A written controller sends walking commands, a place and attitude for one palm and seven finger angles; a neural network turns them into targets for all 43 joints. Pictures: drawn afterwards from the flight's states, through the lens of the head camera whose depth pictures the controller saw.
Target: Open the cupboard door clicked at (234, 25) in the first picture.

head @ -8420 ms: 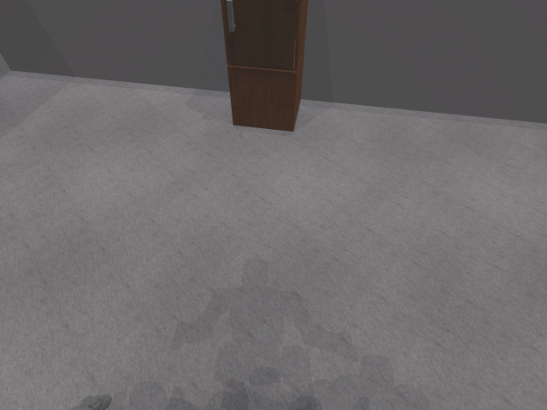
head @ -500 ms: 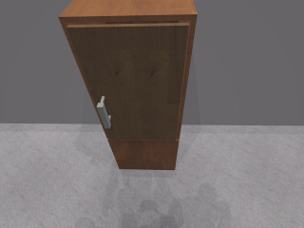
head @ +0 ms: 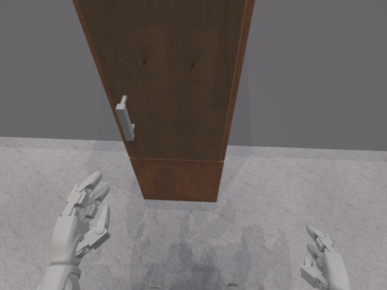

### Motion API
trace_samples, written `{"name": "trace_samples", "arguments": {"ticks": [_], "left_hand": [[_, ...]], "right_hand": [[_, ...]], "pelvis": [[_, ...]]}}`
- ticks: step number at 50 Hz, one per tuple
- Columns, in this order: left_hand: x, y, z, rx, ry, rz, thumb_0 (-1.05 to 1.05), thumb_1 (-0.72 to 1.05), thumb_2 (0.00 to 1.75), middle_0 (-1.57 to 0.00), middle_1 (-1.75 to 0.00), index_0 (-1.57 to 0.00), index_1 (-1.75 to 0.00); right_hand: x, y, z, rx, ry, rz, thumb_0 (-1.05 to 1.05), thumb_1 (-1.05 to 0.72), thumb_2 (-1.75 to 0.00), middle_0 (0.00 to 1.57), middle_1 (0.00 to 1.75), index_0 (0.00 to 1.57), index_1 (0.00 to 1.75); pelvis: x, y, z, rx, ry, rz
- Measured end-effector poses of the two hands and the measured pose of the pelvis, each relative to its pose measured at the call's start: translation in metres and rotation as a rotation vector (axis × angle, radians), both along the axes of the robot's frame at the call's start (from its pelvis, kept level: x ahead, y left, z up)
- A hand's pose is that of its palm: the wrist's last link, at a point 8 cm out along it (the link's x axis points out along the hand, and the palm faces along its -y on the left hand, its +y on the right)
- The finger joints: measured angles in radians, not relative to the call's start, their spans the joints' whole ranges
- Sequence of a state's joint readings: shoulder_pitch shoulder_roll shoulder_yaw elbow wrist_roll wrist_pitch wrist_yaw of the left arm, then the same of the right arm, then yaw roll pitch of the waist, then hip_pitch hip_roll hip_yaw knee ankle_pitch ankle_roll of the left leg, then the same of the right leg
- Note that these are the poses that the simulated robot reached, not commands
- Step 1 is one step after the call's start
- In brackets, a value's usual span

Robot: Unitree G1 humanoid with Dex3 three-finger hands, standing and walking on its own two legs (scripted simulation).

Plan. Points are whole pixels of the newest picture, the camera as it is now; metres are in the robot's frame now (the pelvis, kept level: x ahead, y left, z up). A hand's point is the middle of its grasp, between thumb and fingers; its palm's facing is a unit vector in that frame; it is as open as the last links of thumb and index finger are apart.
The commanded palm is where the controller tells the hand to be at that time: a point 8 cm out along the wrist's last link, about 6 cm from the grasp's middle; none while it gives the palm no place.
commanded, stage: raise the hand with hooked fingers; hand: left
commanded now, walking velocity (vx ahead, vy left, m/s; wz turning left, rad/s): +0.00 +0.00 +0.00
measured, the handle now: (127, 118) +0.59 +0.24 -0.04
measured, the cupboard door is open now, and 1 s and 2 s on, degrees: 0 0 0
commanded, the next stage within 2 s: move the hooked fingers beside the handle in 1.82 s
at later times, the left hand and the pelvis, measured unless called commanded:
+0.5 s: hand (84, 246) +0.21 +0.23 -0.03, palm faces -0.02 -1.00 -0.03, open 10.7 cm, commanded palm +0.18 +0.29 -0.02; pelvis -0.04 +0.03 -0.06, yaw +0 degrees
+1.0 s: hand (65, 233) +0.23 +0.28 -0.02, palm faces +0.02 -1.00 -0.06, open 13.5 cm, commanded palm +0.22 +0.33 -0.02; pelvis -0.02 +0.04 -0.06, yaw +0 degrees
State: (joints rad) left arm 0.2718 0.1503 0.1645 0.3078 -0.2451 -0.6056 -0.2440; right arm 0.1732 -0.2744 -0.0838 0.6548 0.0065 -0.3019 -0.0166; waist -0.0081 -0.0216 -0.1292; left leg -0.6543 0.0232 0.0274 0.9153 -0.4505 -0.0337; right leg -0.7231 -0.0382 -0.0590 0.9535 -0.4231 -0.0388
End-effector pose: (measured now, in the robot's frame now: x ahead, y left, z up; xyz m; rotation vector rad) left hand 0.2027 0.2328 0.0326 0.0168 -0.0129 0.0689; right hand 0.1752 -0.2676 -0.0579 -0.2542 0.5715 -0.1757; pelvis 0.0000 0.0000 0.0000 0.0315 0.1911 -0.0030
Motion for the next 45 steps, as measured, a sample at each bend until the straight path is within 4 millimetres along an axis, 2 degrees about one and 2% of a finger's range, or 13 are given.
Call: {"name": "trace_samples", "arguments": {"ticks": [2, 5, 7, 9, 13, 16, 20, 25, 30, 37, 45], "left_hand": [[-0.009, -0.002, -0.014, 0.006, -0.051, -0.078, 0.01, 0.73, 0.82, -0.21, -0.42, -0.21, -0.42], [-0.028, 0.003, -0.047, -0.039, 0.011, -0.106, 0.01, 0.66, 0.79, -0.22, -0.46, -0.22, -0.46], [-0.041, 0.011, -0.064, -0.064, 0.071, -0.076, 0.01, 0.61, 0.77, -0.22, -0.49, -0.22, -0.49], [-0.05, 0.019, -0.072, -0.059, 0.105, -0.036, 0.01, 0.57, 0.75, -0.23, -0.52, -0.23, -0.52], [-0.051, 0.031, -0.062, -0.001, 0.06, -0.015, 0.02, 0.47, 0.71, -0.23, -0.58, -0.23, -0.58], [-0.039, 0.036, -0.054, 0.021, 0.021, -0.051, 0.01, 0.4, 0.68, -0.24, -0.62, -0.24, -0.62], [-0.021, 0.042, -0.056, 0.014, 0.063, -0.103, 0.01, 0.31, 0.64, -0.24, -0.68, -0.24, -0.68], [-0.011, 0.056, -0.058, 0.007, 0.119, -0.089, 0.01, 0.19, 0.59, -0.25, -0.76, -0.25, -0.76], [-0.01, 0.07, -0.053, 0.024, 0.091, -0.058, 0.01, 0.08, 0.54, -0.26, -0.83, -0.26, -0.83], [-0.005, 0.081, -0.056, 0.029, 0.076, -0.066, 0.0, -0.09, 0.47, -0.27, -0.94, -0.27, -0.94], [0.004, 0.093, -0.053, 0.035, 0.06, -0.054, 0.0, -0.27, 0.39, -0.29, -1.06, -0.28, -1.06]], "right_hand": [[0.019, 0.0, 0.001, -0.022, -0.078, 0.035, 0.01, -0.91, -0.9, 0.2, 0.29, 0.2, 0.3], [0.039, 0.008, -0.002, -0.039, -0.152, 0.068, 0.01, -0.9, -0.9, 0.19, 0.29, 0.2, 0.3], [0.046, 0.018, -0.006, -0.041, -0.174, 0.09, 0.01, -0.9, -0.9, 0.19, 0.29, 0.2, 0.3], [0.048, 0.032, -0.014, -0.033, -0.17, 0.11, 0.01, -0.9, -0.9, 0.19, 0.29, 0.2, 0.3], [0.034, 0.063, -0.041, 0.0, -0.089, 0.152, 0.01, -0.9, -0.9, 0.19, 0.29, 0.2, 0.3], [0.012, 0.081, -0.063, 0.04, 0.003, 0.158, 0.01, -0.9, -0.9, 0.2, 0.3, 0.2, 0.3], [-0.023, 0.094, -0.084, 0.087, 0.118, 0.118, 0.01, -0.9, -0.9, 0.2, 0.3, 0.2, 0.3], [-0.058, 0.09, -0.088, 0.087, 0.197, 0.046, 0.01, -0.9, -0.9, 0.2, 0.3, 0.21, 0.3], [-0.071, 0.073, -0.083, 0.031, 0.219, 0.011, 0.01, -0.9, -0.9, 0.2, 0.3, 0.21, 0.3], [-0.054, 0.057, -0.069, -0.038, 0.181, 0.006, 0.01, -0.9, -0.9, 0.2, 0.3, 0.2, 0.3], [-0.024, 0.064, -0.058, -0.039, 0.122, 0.05, 0.01, -0.9, -0.9, 0.2, 0.3, 0.2, 0.3]], "pelvis": [[-0.007, 0.001, -0.018, 0.002, 0.03, -0.004], [-0.015, 0.004, -0.041, -0.002, 0.055, 0.0], [-0.019, 0.006, -0.052, -0.013, 0.063, 0.006], [-0.022, 0.008, -0.059, -0.029, 0.067, 0.013], [-0.028, 0.013, -0.066, -0.061, 0.08, 0.028], [-0.032, 0.018, -0.068, -0.077, 0.091, 0.035], [-0.036, 0.025, -0.066, -0.083, 0.106, 0.032], [-0.036, 0.033, -0.061, -0.08, 0.116, 0.02], [-0.034, 0.04, -0.059, -0.078, 0.124, 0.017], [-0.03, 0.045, -0.059, -0.08, 0.129, 0.018], [-0.025, 0.043, -0.058, -0.087, 0.134, 0.024]]}}
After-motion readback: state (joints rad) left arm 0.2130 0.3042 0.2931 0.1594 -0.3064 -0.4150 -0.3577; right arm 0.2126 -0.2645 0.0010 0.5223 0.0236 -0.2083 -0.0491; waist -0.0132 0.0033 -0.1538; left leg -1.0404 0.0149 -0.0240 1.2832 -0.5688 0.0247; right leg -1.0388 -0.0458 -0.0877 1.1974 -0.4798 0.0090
